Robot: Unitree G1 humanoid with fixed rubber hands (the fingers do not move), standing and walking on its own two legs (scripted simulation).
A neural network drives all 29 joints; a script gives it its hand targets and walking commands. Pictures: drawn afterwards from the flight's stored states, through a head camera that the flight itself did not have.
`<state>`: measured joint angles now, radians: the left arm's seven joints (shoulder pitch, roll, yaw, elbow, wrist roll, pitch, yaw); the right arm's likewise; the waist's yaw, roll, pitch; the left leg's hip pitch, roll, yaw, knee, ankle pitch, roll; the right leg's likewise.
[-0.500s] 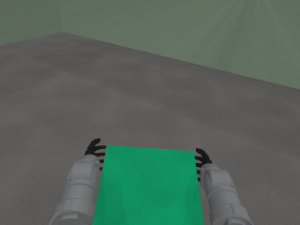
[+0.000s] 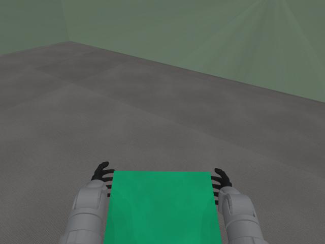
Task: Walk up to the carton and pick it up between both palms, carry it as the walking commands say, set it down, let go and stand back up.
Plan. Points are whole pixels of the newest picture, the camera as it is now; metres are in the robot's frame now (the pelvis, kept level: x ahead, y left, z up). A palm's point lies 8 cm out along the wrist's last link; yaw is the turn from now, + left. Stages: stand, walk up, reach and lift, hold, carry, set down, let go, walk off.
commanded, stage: reach and lift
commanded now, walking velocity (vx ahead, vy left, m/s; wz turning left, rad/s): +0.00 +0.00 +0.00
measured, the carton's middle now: (160, 220) +0.25 +0.01 -0.06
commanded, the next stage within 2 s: hold in 0.06 s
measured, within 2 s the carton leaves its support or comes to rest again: neither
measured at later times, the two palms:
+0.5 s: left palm (97, 187) +0.28 +0.17 +0.04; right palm (225, 193) +0.28 -0.16 +0.03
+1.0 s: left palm (97, 187) +0.28 +0.17 +0.04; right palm (226, 194) +0.27 -0.16 +0.04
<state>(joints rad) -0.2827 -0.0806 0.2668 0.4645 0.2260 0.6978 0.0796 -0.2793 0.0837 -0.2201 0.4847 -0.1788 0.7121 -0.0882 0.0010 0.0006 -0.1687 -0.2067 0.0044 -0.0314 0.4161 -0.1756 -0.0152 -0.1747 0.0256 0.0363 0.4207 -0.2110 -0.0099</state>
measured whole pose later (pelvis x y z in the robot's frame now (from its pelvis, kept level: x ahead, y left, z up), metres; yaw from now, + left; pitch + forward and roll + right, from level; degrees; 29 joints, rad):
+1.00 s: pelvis +0.00 +0.00 +0.00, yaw +0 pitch -2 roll +0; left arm -0.25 -0.09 0.25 0.39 0.23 0.71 0.09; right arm -0.22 0.11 -0.22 0.37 -0.18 0.71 -0.09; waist 0.00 0.00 -0.16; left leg -0.20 0.00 -0.03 0.40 -0.17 -0.01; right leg -0.16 0.03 0.04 0.41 -0.21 -0.01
